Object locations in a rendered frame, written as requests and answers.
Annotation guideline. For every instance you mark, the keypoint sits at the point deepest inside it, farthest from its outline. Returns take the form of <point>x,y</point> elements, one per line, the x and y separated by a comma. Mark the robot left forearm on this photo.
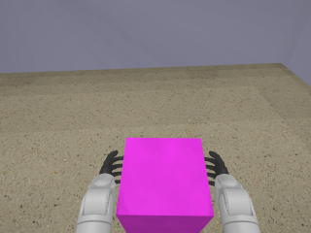
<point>97,206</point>

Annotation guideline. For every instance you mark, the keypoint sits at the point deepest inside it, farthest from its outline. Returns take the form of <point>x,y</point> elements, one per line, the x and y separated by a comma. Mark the robot right forearm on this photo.
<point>236,207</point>

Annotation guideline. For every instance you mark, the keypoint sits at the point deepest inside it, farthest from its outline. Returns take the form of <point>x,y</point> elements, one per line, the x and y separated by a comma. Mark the carton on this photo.
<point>164,186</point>

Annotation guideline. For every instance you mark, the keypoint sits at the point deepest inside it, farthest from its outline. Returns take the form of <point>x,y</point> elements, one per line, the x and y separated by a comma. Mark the right robot hand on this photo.
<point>219,167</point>

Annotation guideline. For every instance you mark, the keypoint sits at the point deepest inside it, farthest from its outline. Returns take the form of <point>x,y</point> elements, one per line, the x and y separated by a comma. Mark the left robot hand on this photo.
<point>107,167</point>

